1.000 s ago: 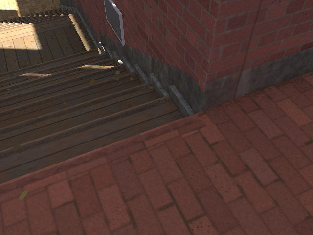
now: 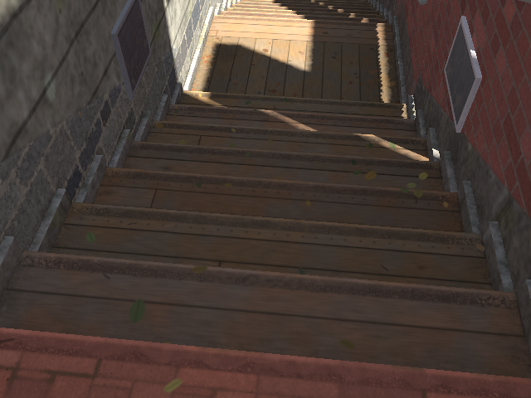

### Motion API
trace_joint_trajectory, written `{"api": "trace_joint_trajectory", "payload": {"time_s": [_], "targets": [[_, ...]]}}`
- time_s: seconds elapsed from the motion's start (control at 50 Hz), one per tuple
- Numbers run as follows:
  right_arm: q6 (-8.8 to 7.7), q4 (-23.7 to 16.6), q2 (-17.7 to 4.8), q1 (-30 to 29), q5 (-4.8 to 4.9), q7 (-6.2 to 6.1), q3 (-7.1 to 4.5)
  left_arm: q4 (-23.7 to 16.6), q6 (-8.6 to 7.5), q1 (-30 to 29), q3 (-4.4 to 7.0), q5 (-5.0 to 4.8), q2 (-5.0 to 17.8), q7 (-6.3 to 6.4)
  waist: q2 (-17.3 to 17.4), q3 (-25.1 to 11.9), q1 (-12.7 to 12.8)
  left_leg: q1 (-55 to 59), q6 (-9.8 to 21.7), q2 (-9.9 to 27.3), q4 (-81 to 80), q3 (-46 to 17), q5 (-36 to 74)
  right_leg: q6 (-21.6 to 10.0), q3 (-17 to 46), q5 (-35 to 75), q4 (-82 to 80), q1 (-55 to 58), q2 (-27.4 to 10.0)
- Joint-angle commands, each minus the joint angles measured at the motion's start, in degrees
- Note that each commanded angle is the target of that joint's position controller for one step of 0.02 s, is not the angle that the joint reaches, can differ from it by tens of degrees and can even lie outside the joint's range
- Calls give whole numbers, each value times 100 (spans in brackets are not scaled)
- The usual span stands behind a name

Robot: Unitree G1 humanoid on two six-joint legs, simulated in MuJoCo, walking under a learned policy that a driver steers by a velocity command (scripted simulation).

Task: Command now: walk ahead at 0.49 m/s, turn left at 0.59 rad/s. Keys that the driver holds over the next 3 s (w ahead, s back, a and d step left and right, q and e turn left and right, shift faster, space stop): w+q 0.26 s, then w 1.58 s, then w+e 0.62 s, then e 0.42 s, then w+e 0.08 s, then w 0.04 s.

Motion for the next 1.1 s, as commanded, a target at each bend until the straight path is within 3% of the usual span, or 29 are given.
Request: {"api": "trace_joint_trajectory", "payload": {"time_s": [0.02,0.1,0.2,0.28,0.32,0.36,0.38,0.4,0.42,0.44,0.46,0.48,0.5,0.58,0.6,0.66,0.68,0.7,0.76,0.82,0.84,0.9,0.92,0.96,1.02,1.04,1.06,1.08,1.1], "targets": [[43,-454,-193,257,25,23,-94,-91,-63,226,131,17,452,-30,-673,-217,0,-1019,9,694,-53,-172,348,-963,1499,-25,-1552,906,-1577],[125,-821,-182,-273,-55,33,-66,70,-101,349,257,-2,768,-45,-452,-18,27,-1527,-75,824,-864,-199,1013,-1114,827,761,-1740,973,-1741],[41,-1094,-139,-1082,-52,237,-3,140,26,508,285,-40,953,-17,-417,122,307,-1357,-14,714,-2461,244,2259,-843,-100,1082,-1510,1247,-1570],[82,-1429,-171,-1660,-39,347,9,257,157,865,342,-164,1178,-17,-484,325,524,-1274,121,567,-3106,578,1691,-726,-246,925,-1292,1727,-1824],[83,-1507,-255,-1593,-74,347,-33,337,226,937,370,-224,1302,-8,-539,292,385,-923,305,335,-3364,765,1012,-662,-314,1741,-928,1964,-1933],[79,-1179,-589,-301,-102,312,-261,370,305,776,334,-244,1315,13,-535,-402,-409,890,562,-208,-3929,1136,1126,-453,-711,3513,704,1777,-1679],[103,-886,-1065,763,-71,219,-479,322,299,847,227,-140,1071,34,-188,-1037,-841,2632,796,33,-3917,539,1417,-181,-857,2814,2289,719,-1377],[88,-861,-1818,935,-70,147,-575,47,176,1295,-20,56,310,-30,1430,-1476,-353,4298,1691,1649,-4510,-2488,806,213,-684,-1759,4581,-1656,-437],[27,-936,-1450,1100,-74,202,-452,85,-22,1153,24,-174,685,-81,1177,-2414,-602,4594,2144,2222,-5477,-4150,300,193,600,-2568,5562,-2245,-161],[-23,-859,-1047,849,-124,242,-330,-39,-76,709,141,-415,1042,-96,718,-1593,-609,4130,1818,2039,-5473,-3254,655,108,704,-2158,5686,-2731,-434],[-40,-858,-876,518,-112,247,-276,-80,-86,546,109,-363,943,-63,460,-1114,-437,3408,1576,1824,-5346,-2433,1210,42,653,-1768,5407,-2658,-696],[-47,-906,-685,82,-116,225,-209,-87,-73,405,113,-203,876,-5,78,-753,-226,2620,1368,1562,-5353,-1837,1713,39,665,-1401,4934,-2380,-906],[-76,-953,-510,-183,-176,217,-141,-49,-3,492,152,-141,886,8,83,-632,-30,2107,1277,1355,-5457,-1435,2159,39,736,-1130,4637,-2000,-1033],[-227,-824,-623,-176,-188,153,-166,-44,281,543,122,-68,593,39,-9,-381,198,1362,1336,1186,-5933,-789,2529,222,682,-521,3494,-1592,-1004],[-218,-743,-744,-84,-214,118,-192,-182,285,241,102,41,547,37,-80,-278,137,1343,1297,1137,-5956,-678,2864,254,680,-227,3123,-1710,-970],[-197,-603,-810,61,-204,75,-228,-231,222,-5,36,79,372,-28,102,-375,83,1239,1144,817,-5800,-35,3365,231,489,994,2247,-1253,-728],[-215,-533,-905,222,-299,77,-257,10,190,380,129,52,538,-81,134,-664,114,1367,1174,961,-5485,-61,3521,216,480,1636,2838,-1019,-661],[-207,-486,-787,279,-263,81,-216,36,193,391,161,3,616,-98,82,-594,107,1449,1180,1023,-5400,-111,3348,171,538,1536,2924,-1222,-682],[-185,-348,-642,599,-206,92,-140,-327,145,-487,195,4,706,-164,34,55,-154,1923,1119,1070,-5107,-384,2474,-56,685,1529,2444,-2302,-761],[-153,-295,-765,817,-218,89,-174,-514,73,-727,167,27,613,-332,244,75,-309,2436,1239,1348,-4553,-759,2446,-148,610,1104,2297,-2787,-706],[-136,-91,-730,1199,-115,-30,-192,-660,55,-865,223,-111,711,-401,378,154,-388,3284,1203,1589,-4093,-1259,1659,-196,1306,1293,2214,-3813,-1018],[-74,-80,-802,1422,-99,-191,-226,-881,-21,-1242,182,-116,649,-511,125,398,-621,3702,1187,1783,-3686,-1659,1430,-112,1245,784,2117,-4888,-1004],[-46,-214,-775,1116,-105,-239,-196,-885,-18,-1157,143,-91,567,-609,-169,504,-569,2719,1048,1469,-3632,-1206,1006,-118,1036,1836,1421,-4083,-986],[18,-250,-754,814,-32,-242,-160,-785,23,-1017,36,-41,251,-708,-49,344,-588,838,635,847,-3632,-398,205,-65,600,3514,608,-1532,-656],[48,-225,-824,700,-65,-247,-136,-739,216,-549,134,-76,461,-525,143,322,-401,806,404,743,-2973,-432,625,74,560,2812,487,-629,-549],[50,-147,-835,607,-82,-200,-140,-506,231,105,218,-78,640,-462,137,123,-87,989,295,796,-2295,-438,1015,9,551,2534,533,-188,-579],[49,-74,-927,425,-100,-180,-140,-178,216,1135,360,-65,914,-405,76,-248,510,1081,86,699,-1082,-248,1868,-71,333,2655,218,632,-523],[-35,68,-937,252,14,-148,-155,173,176,2243,446,17,1154,-364,-128,-618,1224,609,-248,357,772,-95,1698,-181,237,3288,-57,1938,-714],[-110,302,-159,1134,23,-101,-47,609,124,3021,378,204,1441,-384,-1969,-1253,1085,-1242,-652,-620,4039,-178,-3102,-607,854,5471,1410,4022,-1517]]}}
Next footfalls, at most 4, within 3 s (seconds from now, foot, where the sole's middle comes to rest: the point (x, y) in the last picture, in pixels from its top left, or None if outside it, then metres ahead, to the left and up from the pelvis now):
0.38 left None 0.34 0.19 -0.77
1.08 right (281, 311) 0.77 -0.01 -0.93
1.78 left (165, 243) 1.13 0.41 -1.08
2.44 right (229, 198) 1.47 0.19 -1.23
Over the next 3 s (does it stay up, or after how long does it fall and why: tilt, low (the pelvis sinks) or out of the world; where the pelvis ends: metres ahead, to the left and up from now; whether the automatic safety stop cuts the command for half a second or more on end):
stays up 1.61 0.30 -0.59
